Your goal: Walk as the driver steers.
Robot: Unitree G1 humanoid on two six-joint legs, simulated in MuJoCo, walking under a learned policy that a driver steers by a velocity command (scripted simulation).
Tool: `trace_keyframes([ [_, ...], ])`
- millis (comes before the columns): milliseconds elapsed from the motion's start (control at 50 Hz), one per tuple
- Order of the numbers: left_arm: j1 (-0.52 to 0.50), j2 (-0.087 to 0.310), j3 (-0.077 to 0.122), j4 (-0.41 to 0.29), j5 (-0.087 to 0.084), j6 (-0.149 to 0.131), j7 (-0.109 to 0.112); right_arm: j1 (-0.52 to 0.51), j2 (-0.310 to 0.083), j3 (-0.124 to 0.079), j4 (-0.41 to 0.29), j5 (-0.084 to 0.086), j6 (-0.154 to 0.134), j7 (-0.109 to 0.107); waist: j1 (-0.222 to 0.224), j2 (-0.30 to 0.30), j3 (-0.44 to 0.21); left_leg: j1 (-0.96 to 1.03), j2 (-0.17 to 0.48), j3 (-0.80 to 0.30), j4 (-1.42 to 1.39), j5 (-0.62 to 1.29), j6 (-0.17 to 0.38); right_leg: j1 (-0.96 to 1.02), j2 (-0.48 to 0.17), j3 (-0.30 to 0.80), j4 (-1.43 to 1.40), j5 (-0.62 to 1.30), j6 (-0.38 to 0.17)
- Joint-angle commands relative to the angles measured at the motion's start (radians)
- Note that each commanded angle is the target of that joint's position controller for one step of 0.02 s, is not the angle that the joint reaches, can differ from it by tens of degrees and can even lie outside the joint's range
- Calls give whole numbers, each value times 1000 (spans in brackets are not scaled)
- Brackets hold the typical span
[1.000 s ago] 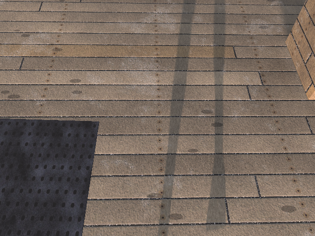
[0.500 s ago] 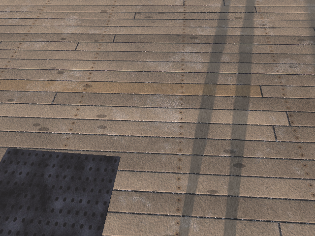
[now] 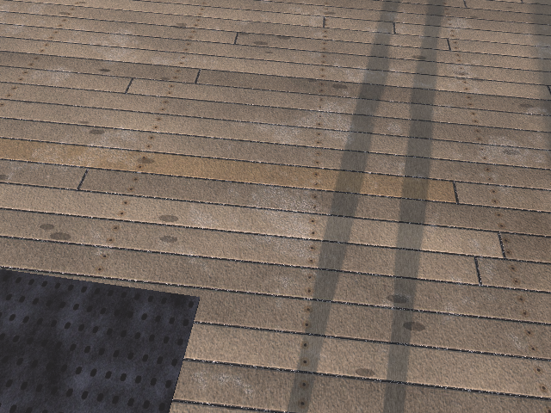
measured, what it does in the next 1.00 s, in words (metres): walks ahead, turning right: right foot, then left foot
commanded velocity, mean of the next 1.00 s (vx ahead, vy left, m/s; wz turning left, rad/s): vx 0.47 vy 0.00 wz -0.37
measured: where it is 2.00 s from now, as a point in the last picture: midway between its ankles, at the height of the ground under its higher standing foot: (337, 329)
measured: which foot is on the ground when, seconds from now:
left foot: down 0.00-0.44, up 0.46-0.94, down 0.96-1.00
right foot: up 0.00-0.40, down 0.42-0.96, up 0.98-1.00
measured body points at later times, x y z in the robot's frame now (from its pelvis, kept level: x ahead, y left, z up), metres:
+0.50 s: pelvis +0.26 -0.03 -0.02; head +0.29 -0.04 +0.43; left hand +0.42 +0.21 -0.15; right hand +0.21 -0.27 -0.17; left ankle +0.08 +0.09 -0.64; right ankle +0.34 -0.08 -0.74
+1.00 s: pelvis +0.55 -0.05 -0.02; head +0.59 -0.07 +0.43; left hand +0.62 +0.23 -0.15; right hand +0.68 -0.35 -0.10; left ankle +0.69 +0.00 -0.74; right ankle +0.35 -0.08 -0.71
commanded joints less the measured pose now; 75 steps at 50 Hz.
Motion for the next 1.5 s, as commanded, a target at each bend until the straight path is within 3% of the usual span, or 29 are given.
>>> trace_keyframes([
  [20, -157, 87, 12, -122, 9, -32, -14, 174, -142, -29, 19, 2, 0, -5, -59, 106, 112, 276, 358, -555, -351, -380, 169, -561, -44, 36, 346, 21, -39],
  [140, -204, 52, 5, -123, 20, -16, -37, 196, -85, -3, 54, 20, -32, -11, -14, 100, 77, 264, 235, -232, -365, 251, 125, -530, -87, -43, 298, 244, 42],
  [300, -422, 14, -21, -218, 3, -11, -38, 224, -72, 9, 87, 7, -38, -23, -40, 116, 138, 229, 232, -11, -379, 512, 91, -419, -29, -113, -40, 403, -2],
  [360, -350, 40, -8, -205, 9, -18, -28, 198, -100, 4, 87, 7, -39, -33, 8, 124, 77, 312, 254, 51, -214, 917, 65, -291, 33, -157, -88, 343, -64],
  [400, -120, 76, 15, -133, 12, -28, -21, 173, -130, -6, 74, 0, -22, -40, 101, 135, -55, 317, 251, 84, 121, 1059, 46, -75, 94, -170, -131, 283, -106],
  [420, 19, 116, 36, -89, 24, -30, -15, 166, -137, -8, 60, 2, -18, -38, 160, 110, -124, 179, 228, 102, 359, 888, 29, 131, 61, -97, -177, 259, -142],
  [440, 113, 222, 67, -87, 35, -27, -2, 193, -71, 6, 15, 14, -23, -27, 156, -56, -231, -105, 127, 124, 742, 376, -3, 375, -205, 295, -208, 155, -246],
  [460, 63, 241, 74, -94, 7, -13, -9, 198, -66, -2, -13, 20, -31, -10, 100, -167, -308, -392, -51, -26, 997, -253, -22, 501, -359, 791, -401, 145, -370],
  [500, -75, 163, 60, -111, -16, -10, -8, 38, -112, -9, -67, 10, -53, -2, 60, 20, -66, -487, 79, -109, 923, -66, -3, 253, -300, 544, -463, 154, -299],
  [540, -118, 100, 42, -108, -13, -20, -2, 29, -85, -8, -78, -6, -39, -6, -15, 89, 24, -371, 130, -110, 773, -37, -27, 33, -208, 386, -492, 363, -236],
  [640, -45, 134, 46, -98, -20, -47, 4, -50, -55, -3, -138, -23, 22, 3, -23, 32, 31, -360, 142, -64, 557, 37, -99, -60, -121, 263, -523, 487, -212],
  [860, 149, 145, 50, -103, 0, -25, 24, -405, -72, 15, -306, -2, 11, 21, 108, -33, 35, -468, 58, -56, 159, 205, -104, 221, -119, 346, -395, 723, -142],
  [900, 111, 163, 55, -120, 2, -26, 33, -359, -94, 12, -309, 3, 2, 18, 69, -48, 27, -345, 40, -71, 75, 166, -81, 205, -128, 367, -350, 768, -115],
  [940, 48, 185, 59, -141, 0, -35, 25, -163, -142, -8, -256, 7, -11, 1, -23, -39, -58, -42, -9, -55, 0, 108, -43, 130, -85, 350, -181, 924, -70],
  [960, 29, 177, 57, -149, -12, -46, 13, -19, -181, -23, -229, -2, -26, -14, -97, 11, -146, 184, 60, -108, -43, 123, -7, 36, -26, 306, 15, 844, -46],
  [980, 47, 91, 34, -186, -22, -56, 9, 147, -259, -40, -227, -25, -27, -34, -138, 135, -312, 421, 331, -365, -48, -55, 37, -99, 31, 216, 293, 451, -32],
  [1000, 177, 49, 28, -210, -47, -47, 10, 95, -316, -57, -231, -30, -10, -32, -38, 370, -376, 553, 517, -822, -176, -93, 159, -383, 159, 117, 506, -145, -8],
  [1020, 135, 135, 36, -171, -9, -26, 22, 24, -208, -45, -245, -14, 2, -25, -23, 163, -229, 416, 469, -773, -183, -217, 145, -463, 48, 115, 579, -48, -16],
  [1040, 51, 136, 39, -178, 0, -22, 10, -33, -123, -24, -255, -5, 1, -21, -26, 68, -104, 276, 408, -588, -204, -162, 118, -448, 17, 102, 547, 55, -10],
  [1060, 19, 113, 36, -187, 1, -19, 1, -56, -95, -15, -249, -10, -1, -17, -10, 55, -46, 189, 360, -457, -231, -26, 98, -427, -10, 91, 514, 101, -1],
  [1120, 5, 85, 34, -203, 16, 14, -23, -15, -94, -12, -212, 4, -26, -15, 17, 146, -5, 89, 303, -246, -259, 297, 77, -382, -36, 60, 476, 126, 22],
  [1180, -58, 70, 31, -237, 16, 30, -29, 9, -101, -17, -196, 18, -43, -10, 31, 133, -8, 113, 300, -93, -229, 719, 91, -437, -32, 32, 437, 166, 46],
  [1300, -230, 29, 1, -315, 9, 32, -50, 6, -127, -24, -188, 19, -17, -22, 4, 166, -3, 78, 241, 114, -201, 719, 53, -311, -19, -76, 48, 396, 47],
  [1400, -168, 67, 5, -291, 36, 13, -31, 53, -159, -31, -149, 22, -1, -22, 23, 146, -61, 141, 263, 46, 0, 796, 45, -109, 33, -48, -182, 348, -12],
  [1420, -89, 75, 7, -256, 48, -5, -19, 62, -149, -25, -141, 27, 6, -20, 60, 85, -107, 124, 218, 67, 127, 705, 20, 15, 28, -49, -302, 497, -28],
  [1440, -13, 129, 11, -242, 68, -22, -5, 115, -87, -2, -159, 31, 6, -17, 69, -31, -220, -11, 172, 83, 303, 327, -19, 249, -194, 117, -260, 970, -69],
  [1460, -31, 143, 6, -251, 42, -24, 10, 271, 22, 34, -145, 57, 28, -10, 4, -174, -382, -144, 49, 16, 521, -439, -50, 420, -489, 388, -202, 1382, -261],
  [1480, -15, 114, 8, -241, -11, -14, 19, 211, -72, 7, -103, 43, 65, -22, 62, -57, -387, -125, 42, -101, 573, -459, -55, 316, -439, 330, -228, 1244, -281],
  [1500, -81, 99, -2, -239, -17, -8, 28, 139, -89, 0, -128, 33, 72, -18, 37, -69, -257, -173, 47, -113, 584, -431, -53, 224, -391, 262, -295, 1073, -249],
])
Velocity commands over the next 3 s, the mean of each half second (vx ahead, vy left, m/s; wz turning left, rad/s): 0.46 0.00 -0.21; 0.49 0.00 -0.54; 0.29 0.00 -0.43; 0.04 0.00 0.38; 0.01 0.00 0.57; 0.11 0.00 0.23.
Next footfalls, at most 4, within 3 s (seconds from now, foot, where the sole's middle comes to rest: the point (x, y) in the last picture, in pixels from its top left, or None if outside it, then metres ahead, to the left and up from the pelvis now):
0.42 right None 0.38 -0.09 -0.77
0.96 left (282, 334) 0.73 -0.02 -0.77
1.44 right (384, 318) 0.78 -0.30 -0.77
1.88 left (303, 307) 0.81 -0.08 -0.77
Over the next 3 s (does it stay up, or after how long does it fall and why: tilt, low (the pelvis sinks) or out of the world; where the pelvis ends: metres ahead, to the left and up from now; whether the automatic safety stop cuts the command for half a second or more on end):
stays up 0.75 -0.15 0.01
